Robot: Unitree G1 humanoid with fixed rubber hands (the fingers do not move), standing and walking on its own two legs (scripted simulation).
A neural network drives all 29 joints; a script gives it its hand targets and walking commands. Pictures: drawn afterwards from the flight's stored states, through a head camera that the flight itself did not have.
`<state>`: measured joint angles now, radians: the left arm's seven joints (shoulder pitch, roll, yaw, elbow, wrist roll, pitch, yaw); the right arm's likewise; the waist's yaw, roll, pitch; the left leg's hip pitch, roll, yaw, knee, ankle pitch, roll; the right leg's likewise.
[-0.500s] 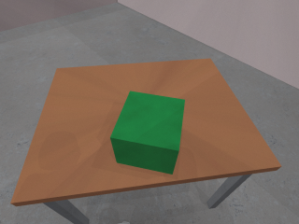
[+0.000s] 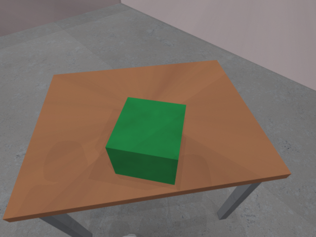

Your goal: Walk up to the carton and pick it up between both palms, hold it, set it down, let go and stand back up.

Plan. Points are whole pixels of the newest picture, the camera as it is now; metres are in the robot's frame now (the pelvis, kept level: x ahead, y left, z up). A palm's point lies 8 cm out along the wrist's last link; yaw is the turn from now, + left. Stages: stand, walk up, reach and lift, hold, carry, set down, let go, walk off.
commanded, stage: walk up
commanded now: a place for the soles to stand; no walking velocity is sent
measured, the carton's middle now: (150, 139) +0.42 +0.04 -0.02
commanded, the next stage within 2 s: none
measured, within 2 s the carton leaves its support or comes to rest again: neither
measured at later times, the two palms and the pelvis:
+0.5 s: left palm out of the picture +0.07 +0.32 -0.10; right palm out of the picture +0.06 -0.30 -0.10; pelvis +0.00 +0.01 +0.00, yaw +0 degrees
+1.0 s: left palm out of the picture +0.08 +0.33 -0.10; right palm out of the picture +0.07 -0.30 -0.09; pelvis +0.01 +0.02 +0.00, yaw +0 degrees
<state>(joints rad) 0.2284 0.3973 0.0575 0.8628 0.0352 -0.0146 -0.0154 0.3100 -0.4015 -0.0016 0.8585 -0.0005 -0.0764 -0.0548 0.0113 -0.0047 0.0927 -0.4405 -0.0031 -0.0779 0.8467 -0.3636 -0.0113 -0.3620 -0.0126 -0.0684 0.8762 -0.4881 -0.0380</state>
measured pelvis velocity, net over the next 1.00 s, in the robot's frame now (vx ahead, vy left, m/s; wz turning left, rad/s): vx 0.01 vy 0.02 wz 0.01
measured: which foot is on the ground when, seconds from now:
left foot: down 0.00-1.00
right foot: down 0.00-1.00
